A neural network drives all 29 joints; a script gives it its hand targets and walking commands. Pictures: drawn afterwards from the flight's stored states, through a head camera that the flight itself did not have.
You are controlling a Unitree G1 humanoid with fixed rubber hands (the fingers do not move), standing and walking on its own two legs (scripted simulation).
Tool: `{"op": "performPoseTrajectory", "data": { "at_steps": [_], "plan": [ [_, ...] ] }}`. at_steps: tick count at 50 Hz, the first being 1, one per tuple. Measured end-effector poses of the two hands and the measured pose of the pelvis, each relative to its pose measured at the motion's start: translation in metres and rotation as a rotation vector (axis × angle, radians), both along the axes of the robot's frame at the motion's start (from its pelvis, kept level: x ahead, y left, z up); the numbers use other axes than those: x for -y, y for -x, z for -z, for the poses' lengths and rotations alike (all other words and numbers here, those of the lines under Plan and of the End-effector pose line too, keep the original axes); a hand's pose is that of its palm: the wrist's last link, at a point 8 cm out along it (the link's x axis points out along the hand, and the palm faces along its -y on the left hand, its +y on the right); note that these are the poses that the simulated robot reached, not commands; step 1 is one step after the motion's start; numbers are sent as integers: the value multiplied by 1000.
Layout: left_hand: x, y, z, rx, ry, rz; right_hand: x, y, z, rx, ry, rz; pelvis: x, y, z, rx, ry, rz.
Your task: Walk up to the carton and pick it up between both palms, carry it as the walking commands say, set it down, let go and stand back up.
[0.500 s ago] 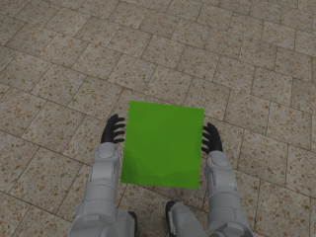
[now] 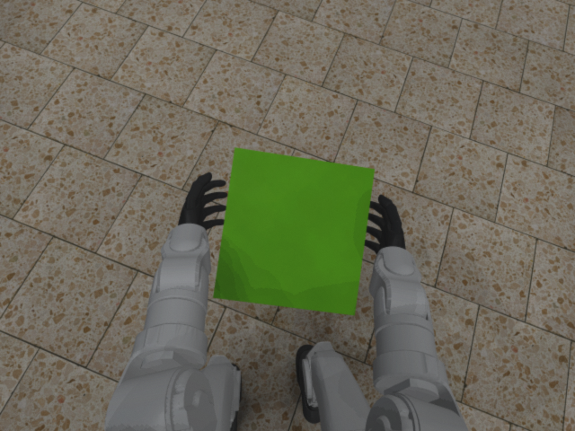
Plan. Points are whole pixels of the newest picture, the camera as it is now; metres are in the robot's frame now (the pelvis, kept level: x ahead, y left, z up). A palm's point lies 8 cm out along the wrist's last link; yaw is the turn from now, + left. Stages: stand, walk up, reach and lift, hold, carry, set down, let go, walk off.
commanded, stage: set down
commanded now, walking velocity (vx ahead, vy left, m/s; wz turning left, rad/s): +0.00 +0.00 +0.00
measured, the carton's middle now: (288, 230) +0.42 -0.04 -0.17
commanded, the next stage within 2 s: none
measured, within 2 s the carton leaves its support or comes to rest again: neither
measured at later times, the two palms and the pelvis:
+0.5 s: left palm (201, 224) +0.42 +0.11 -0.14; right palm (368, 247) +0.38 -0.17 -0.15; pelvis -0.05 +0.03 -0.10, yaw -1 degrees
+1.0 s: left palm (215, 235) +0.44 +0.11 -0.27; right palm (352, 252) +0.39 -0.17 -0.27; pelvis -0.03 +0.01 -0.15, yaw +0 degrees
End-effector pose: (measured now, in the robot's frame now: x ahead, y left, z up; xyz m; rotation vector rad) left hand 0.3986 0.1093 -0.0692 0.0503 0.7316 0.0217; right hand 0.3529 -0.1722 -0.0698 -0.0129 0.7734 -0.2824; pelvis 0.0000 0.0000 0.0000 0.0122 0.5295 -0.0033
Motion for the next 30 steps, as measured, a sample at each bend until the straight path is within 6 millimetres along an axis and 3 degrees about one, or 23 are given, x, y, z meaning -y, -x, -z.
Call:
{"op": "performPoseTrajectory", "data": {
  "at_steps": [6,11,21,26,30],
  "plan": [
    [-19,11,39,-4,-39,-51,-18,-1,40,1,-62,-13,0,4,16,-95,-5,22],
    [-25,7,59,38,-29,-49,-27,-2,67,47,-53,13,-7,18,39,-148,1,19],
    [-8,-19,65,98,-11,9,-11,-16,80,101,-22,50,-26,44,86,-130,2,17],
    [-3,-27,78,35,-19,45,-4,-26,85,39,6,36,-28,45,98,-118,-1,13],
    [-10,-31,94,9,-31,19,-11,-40,93,19,14,18,-26,38,104,-145,-3,10]
  ]
}}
